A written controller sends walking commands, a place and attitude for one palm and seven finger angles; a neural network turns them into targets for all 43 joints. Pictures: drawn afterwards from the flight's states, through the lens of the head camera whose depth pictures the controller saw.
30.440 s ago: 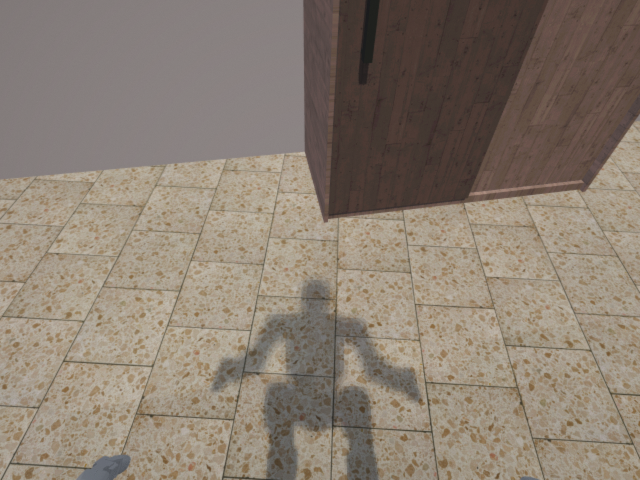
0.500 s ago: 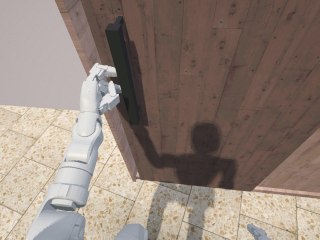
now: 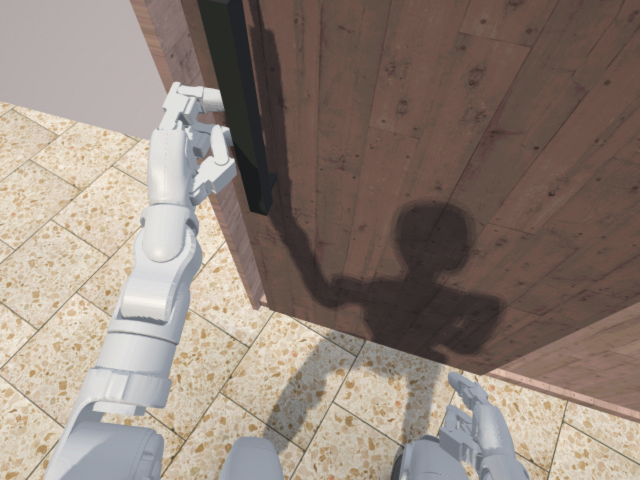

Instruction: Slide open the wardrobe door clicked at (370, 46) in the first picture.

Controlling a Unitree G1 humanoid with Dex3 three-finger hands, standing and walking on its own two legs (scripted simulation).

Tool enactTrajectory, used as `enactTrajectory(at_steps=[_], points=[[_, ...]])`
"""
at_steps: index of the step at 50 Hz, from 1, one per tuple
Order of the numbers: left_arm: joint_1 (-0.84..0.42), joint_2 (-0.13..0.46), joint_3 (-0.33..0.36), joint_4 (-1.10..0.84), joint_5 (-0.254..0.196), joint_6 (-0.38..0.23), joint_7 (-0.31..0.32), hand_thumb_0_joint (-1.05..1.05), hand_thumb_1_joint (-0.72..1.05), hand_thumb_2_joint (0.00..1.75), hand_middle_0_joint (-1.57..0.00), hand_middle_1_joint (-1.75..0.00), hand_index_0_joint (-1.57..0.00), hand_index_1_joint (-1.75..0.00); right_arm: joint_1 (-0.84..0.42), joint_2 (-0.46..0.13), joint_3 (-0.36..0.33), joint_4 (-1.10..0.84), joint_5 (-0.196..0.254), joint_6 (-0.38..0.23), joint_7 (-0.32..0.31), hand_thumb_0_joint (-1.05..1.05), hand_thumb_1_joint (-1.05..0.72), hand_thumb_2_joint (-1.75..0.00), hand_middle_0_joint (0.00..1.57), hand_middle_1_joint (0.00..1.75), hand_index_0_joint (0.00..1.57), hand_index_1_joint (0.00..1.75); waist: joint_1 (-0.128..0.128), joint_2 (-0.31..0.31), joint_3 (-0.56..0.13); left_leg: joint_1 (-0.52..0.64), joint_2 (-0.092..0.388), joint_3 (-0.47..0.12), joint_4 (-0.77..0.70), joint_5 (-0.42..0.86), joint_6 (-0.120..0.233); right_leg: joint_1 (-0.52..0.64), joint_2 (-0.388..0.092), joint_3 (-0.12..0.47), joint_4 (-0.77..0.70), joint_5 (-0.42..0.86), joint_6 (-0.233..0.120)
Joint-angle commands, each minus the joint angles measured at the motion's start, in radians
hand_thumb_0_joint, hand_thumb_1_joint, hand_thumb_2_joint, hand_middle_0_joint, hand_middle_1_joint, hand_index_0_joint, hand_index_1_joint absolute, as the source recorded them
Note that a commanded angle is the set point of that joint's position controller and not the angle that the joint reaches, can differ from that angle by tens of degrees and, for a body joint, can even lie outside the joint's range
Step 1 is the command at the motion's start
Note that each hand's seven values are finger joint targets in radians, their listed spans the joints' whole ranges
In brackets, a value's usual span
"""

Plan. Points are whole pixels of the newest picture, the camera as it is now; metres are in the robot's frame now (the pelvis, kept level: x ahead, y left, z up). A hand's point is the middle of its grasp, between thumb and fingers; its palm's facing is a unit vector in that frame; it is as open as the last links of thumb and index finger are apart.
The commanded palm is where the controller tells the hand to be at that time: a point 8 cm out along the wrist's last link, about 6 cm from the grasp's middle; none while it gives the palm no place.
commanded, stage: step sideways, sliding the door along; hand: left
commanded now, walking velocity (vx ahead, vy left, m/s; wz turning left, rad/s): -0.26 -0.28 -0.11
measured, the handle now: (253, 118) +0.46 +0.20 +0.12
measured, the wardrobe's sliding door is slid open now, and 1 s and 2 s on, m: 0.04 0.32 0.46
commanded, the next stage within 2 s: stop walking and hold the door there in 1.58 s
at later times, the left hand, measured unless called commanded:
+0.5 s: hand (324, 200) +0.37 +0.09 +0.12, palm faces +0.43 -0.90 -0.03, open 6.2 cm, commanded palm +0.33 +0.06 +0.12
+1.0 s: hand (498, 254) +0.35 -0.09 +0.12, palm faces +0.30 -0.96 +0.01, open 6.0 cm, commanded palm +0.31 -0.11 +0.11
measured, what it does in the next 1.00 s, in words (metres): steps to the right: right foot, then left foot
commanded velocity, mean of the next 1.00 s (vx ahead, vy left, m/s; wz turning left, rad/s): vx -0.22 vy -0.28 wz -0.15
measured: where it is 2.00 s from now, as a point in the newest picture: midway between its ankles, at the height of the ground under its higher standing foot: outside the picture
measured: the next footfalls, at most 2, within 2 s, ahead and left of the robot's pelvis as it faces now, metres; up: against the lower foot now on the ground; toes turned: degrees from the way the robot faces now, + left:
right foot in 0.06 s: +0.09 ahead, -0.20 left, +0.00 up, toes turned -5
left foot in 0.26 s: +0.04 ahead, +0.06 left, +0.00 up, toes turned +12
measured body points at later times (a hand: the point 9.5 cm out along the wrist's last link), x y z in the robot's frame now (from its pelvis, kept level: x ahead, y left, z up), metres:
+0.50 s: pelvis +0.03 -0.14 +0.01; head +0.14 -0.11 +0.44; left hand +0.34 +0.14 +0.12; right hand +0.23 -0.34 -0.10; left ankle +0.00 +0.05 -0.73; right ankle +0.05 -0.31 -0.67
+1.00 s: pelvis +0.03 -0.27 +0.01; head +0.12 -0.22 +0.44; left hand +0.32 -0.04 +0.12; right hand +0.24 -0.47 -0.08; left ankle +0.01 -0.13 -0.73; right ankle +0.04 -0.42 -0.64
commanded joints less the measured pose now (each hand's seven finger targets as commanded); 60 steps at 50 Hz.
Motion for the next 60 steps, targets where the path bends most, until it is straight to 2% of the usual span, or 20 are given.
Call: enactTrajectory(at_steps=[1, 3, 5, 7, 11, 13, 14, 19, 28, 30, 32, 33, 36, 40, 42, 44, 47, 52, 58, 60], points=[[-0.416, -0.070, -0.201, -0.365, 0.016, -0.129, -0.091, 0.00, 0.90, 0.90, -0.45, -1.40, -0.45, -1.40, -0.039, -0.185, -0.074, -0.129, 0.009, -0.064, -0.014, 0.00, -0.90, -0.90, 0.20, 0.30, 0.20, 0.30, -0.192, 0.224, -0.518, 0.259, 0.057, 0.061, 0.102, 0.635, 0.181, 0.194, 0.092, -0.093, -0.259, 0.107, -0.002], [-0.377, 0.000, -0.162, -0.399, 0.037, -0.134, -0.076, 0.00, 0.90, 0.90, -0.45, -1.40, -0.45, -1.40, -0.024, -0.157, -0.064, -0.118, 0.022, -0.071, -0.013, 0.00, -0.90, -0.90, 0.20, 0.30, 0.20, 0.30, -0.199, -0.016, -0.537, 0.123, -0.084, 0.092, 0.265, 0.363, 0.206, 0.358, 0.004, -0.010, -0.406, 0.606, -0.030], [-0.265, 0.087, -0.097, -0.405, 0.057, -0.134, -0.057, 0.00, 0.90, 0.90, -0.45, -1.40, -0.45, -1.40, -0.071, -0.128, -0.056, -0.120, 0.006, -0.076, -0.027, 0.00, -0.90, -0.90, 0.20, 0.30, 0.20, 0.30, -0.166, -0.282, -0.538, -0.223, -0.239, 0.043, 0.531, -0.367, 0.153, 0.505, -0.221, 0.201, -0.320, 1.234, -0.146], [-0.222, 0.071, -0.069, -0.520, 0.042, -0.159, -0.050, 0.00, 0.90, 0.90, -0.45, -1.40, -0.45, -1.40, -0.067, -0.134, -0.074, -0.117, 0.002, -0.071, -0.044, 0.00, -0.90, -0.90, 0.20, 0.30, 0.20, 0.30, -0.143, -0.476, -0.586, -0.263, -0.209, -0.021, 0.642, -0.422, 0.117, 0.577, -0.240, 0.225, -0.253, 1.253, -0.193], [-0.201, -0.014, -0.122, -0.655, 0.033, -0.204, -0.033, 0.00, 0.90, 0.90, -0.45, -1.40, -0.45, -1.40, -0.057, -0.147, -0.064, -0.103, 0.002, -0.055, -0.047, 0.00, -0.90, -0.90, 0.20, 0.30, 0.20, 0.30, -0.221, -0.231, -0.586, 0.053, -0.142, 0.045, -0.047, 0.137, 0.108, 0.401, -0.107, 0.035, -0.080, 0.881, -0.121], [-0.186, -0.055, -0.169, -0.708, 0.020, -0.200, -0.051, 0.00, 0.90, 0.90, -0.45, -1.40, -0.45, -1.40, -0.068, -0.239, -0.113, -0.150, -0.008, -0.044, -0.030, 0.00, -0.90, -0.90, 0.20, 0.30, 0.20, 0.30, -0.200, 0.139, -0.635, 0.508, 0.284, -0.365, -0.065, 1.135, 0.298, -0.127, 0.041, 0.013, 0.195, -0.180, -0.011], [-0.171, -0.073, -0.166, -0.664, 0.043, -0.197, -0.063, 0.00, 0.90, 0.90, -0.45, -1.40, -0.45, -1.40, -0.052, -0.235, -0.103, -0.156, -0.009, -0.053, 0.006, 0.00, -0.90, -0.90, 0.20, 0.30, 0.20, 0.30, -0.182, 0.046, -0.684, 0.490, 0.334, -0.364, -0.020, 1.125, 0.372, -0.126, 0.040, 0.109, 0.341, -0.332, -0.023], [-0.171, -0.072, -0.182, -0.697, 0.051, -0.158, -0.066, 0.00, 0.90, 0.90, -0.45, -1.40, -0.45, -1.40, -0.046, -0.230, -0.113, -0.141, -0.009, -0.086, 0.036, 0.00, -0.90, -0.90, 0.20, 0.30, 0.20, 0.30, -0.189, 0.261, -0.516, 0.429, 0.183, -0.047, -0.047, 0.823, 0.287, -0.219, 0.008, 0.052, 0.323, -0.157, -0.002], [-0.021, -0.005, -0.122, -0.686, 0.051, -0.164, -0.052, 0.00, 0.90, 0.90, -0.45, -1.40, -0.45, -1.40, -0.010, -0.196, -0.090, -0.176, 0.003, -0.143, 0.034, 0.00, -0.90, -0.90, 0.20, 0.30, 0.20, 0.30, -0.199, 0.284, -0.477, 0.350, 0.075, 0.126, 0.071, 0.838, 0.205, 0.159, 0.123, -0.102, -0.290, 0.109, 0.007], [0.008, 0.036, -0.095, -0.706, 0.057, -0.176, -0.052, 0.00, 0.90, 0.90, -0.45, -1.40, -0.45, -1.40, -0.033, -0.159, -0.076, -0.186, 0.022, -0.145, 0.036, 0.00, -0.90, -0.90, 0.20, 0.30, 0.20, 0.30, -0.169, 0.086, -0.499, 0.215, -0.020, 0.115, 0.245, 0.515, 0.258, 0.348, 0.073, -0.059, -0.447, 0.517, 0.006], [0.102, 0.146, -0.011, -0.707, 0.071, -0.171, -0.031, 0.00, 0.90, 0.90, -0.45, -1.40, -0.45, -1.40, -0.087, -0.115, -0.055, -0.191, 0.006, -0.135, 0.010, 0.00, -0.90, -0.90, 0.20, 0.30, 0.20, 0.30, -0.139, -0.297, -0.524, -0.172, -0.218, 0.083, 0.544, -0.446, 0.141, 0.475, -0.219, 0.219, -0.342, 1.330, -0.111], [0.198, 0.134, 0.017, -0.690, 0.051, -0.160, -0.021, 0.00, 0.90, 0.90, -0.45, -1.40, -0.45, -1.40, -0.055, -0.150, -0.078, -0.153, 0.000, -0.126, -0.002, 0.00, -0.90, -0.90, 0.20, 0.30, 0.20, 0.30, -0.125, -0.398, -0.590, -0.196, -0.239, -0.004, 0.668, -0.508, 0.107, 0.492, -0.251, 0.289, -0.301, 1.409, -0.154], [0.138, 0.033, -0.042, -0.853, 0.048, -0.227, -0.006, 0.00, 0.90, 0.90, -0.45, -1.40, -0.45, -1.40, -0.095, -0.104, -0.035, -0.116, -0.009, -0.125, -0.014, 0.00, -0.90, -0.90, 0.20, 0.30, 0.20, 0.30, -0.159, -0.300, -0.577, -0.302, -0.205, -0.055, 0.472, -0.423, 0.107, 0.638, -0.222, 0.235, -0.247, 1.299, -0.214], [0.134, -0.011, -0.121, -0.872, 0.057, -0.260, -0.023, 0.00, 0.90, 0.90, -0.45, -1.40, -0.45, -1.40, -0.062, -0.143, -0.074, -0.123, -0.015, -0.065, -0.023, 0.00, -0.90, -0.90, 0.20, 0.30, 0.20, 0.30, -0.216, -0.230, -0.624, 0.134, -0.146, 0.028, -0.047, 0.205, 0.098, 0.376, -0.094, 0.089, -0.123, 0.902, -0.132], [0.121, -0.066, -0.193, -0.923, 0.048, -0.248, -0.056, 0.00, 0.90, 0.90, -0.45, -1.40, -0.45, -1.40, -0.060, -0.235, -0.116, -0.176, -0.021, -0.077, -0.008, 0.00, -0.90, -0.90, 0.20, 0.30, 0.20, 0.30, -0.189, 0.114, -0.668, 0.528, 0.341, -0.400, -0.075, 1.224, 0.336, -0.152, 0.055, 0.041, 0.192, -0.277, -0.007], [0.122, -0.095, -0.211, -0.848, 0.089, -0.223, -0.061, 0.00, 0.90, 0.90, -0.45, -1.40, -0.45, -1.40, -0.071, -0.242, -0.101, -0.192, -0.025, -0.095, 0.033, 0.00, -0.90, -0.90, 0.20, 0.30, 0.20, 0.30, -0.182, 0.048, -0.574, 0.442, 0.321, -0.233, -0.044, 1.157, 0.375, -0.211, 0.069, 0.138, 0.419, -0.319, -0.023], [0.099, -0.126, -0.260, -0.864, 0.084, -0.192, -0.065, 0.00, 0.90, 0.90, -0.45, -1.40, -0.45, -1.40, -0.048, -0.220, -0.091, -0.176, -0.030, -0.116, 0.040, 0.00, -0.90, -0.90, 0.20, 0.30, 0.20, 0.30, -0.190, 0.214, -0.472, 0.362, 0.221, -0.090, -0.075, 0.928, 0.311, -0.247, 0.021, 0.092, 0.417, -0.206, -0.001], [0.120, -0.163, -0.299, -0.794, 0.081, -0.132, -0.084, 0.00, 0.90, 0.90, -0.45, -1.40, -0.45, -1.40, -0.022, -0.214, -0.096, -0.196, -0.030, -0.127, 0.039, 0.00, -0.90, -0.90, 0.20, 0.30, 0.20, 0.30, -0.179, 0.239, -0.460, 0.290, 0.125, 0.084, -0.109, 0.809, 0.233, -0.076, 0.054, -0.021, 0.180, -0.071, 0.017], [0.134, -0.104, -0.241, -0.723, 0.071, -0.136, -0.063, 0.00, 0.90, 0.90, -0.45, -1.40, -0.45, -1.40, -0.013, -0.194, -0.079, -0.194, -0.017, -0.154, 0.027, 0.00, -0.90, -0.90, 0.20, 0.30, 0.20, 0.30, -0.200, 0.318, -0.429, 0.275, 0.106, 0.116, -0.051, 0.799, 0.192, 0.092, 0.110, -0.082, -0.175, -0.032, 0.018], [0.143, -0.105, -0.243, -0.734, 0.074, -0.146, -0.061, 0.00, 0.90, 0.90, -0.45, -1.40, -0.45, -1.40, -0.023, -0.170, -0.070, -0.191, -0.004, -0.156, 0.028, 0.00, -0.90, -0.90, 0.20, 0.30, 0.20, 0.30, -0.183, 0.206, -0.464, 0.233, 0.055, 0.106, 0.064, 0.610, 0.199, 0.220, 0.110, -0.085, -0.370, 0.170, 0.019]])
